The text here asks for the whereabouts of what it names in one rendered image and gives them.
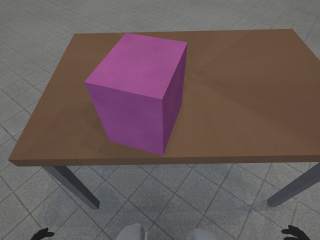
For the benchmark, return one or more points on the carton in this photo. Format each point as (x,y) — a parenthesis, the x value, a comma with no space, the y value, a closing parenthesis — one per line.
(137,91)

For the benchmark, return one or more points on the robot right hand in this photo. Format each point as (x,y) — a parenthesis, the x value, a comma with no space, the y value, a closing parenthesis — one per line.
(295,231)

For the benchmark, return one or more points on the robot thigh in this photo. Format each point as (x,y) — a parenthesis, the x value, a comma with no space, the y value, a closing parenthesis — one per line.
(133,232)
(201,235)

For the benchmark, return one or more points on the robot left hand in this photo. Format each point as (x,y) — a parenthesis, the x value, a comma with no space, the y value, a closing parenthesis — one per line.
(42,234)

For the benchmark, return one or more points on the left robot thigh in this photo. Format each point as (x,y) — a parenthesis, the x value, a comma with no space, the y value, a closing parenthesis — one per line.
(133,232)

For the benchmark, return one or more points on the table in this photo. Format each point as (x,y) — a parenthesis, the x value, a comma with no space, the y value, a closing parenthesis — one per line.
(249,96)

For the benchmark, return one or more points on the right robot thigh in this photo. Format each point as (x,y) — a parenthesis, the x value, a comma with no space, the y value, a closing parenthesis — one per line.
(201,235)

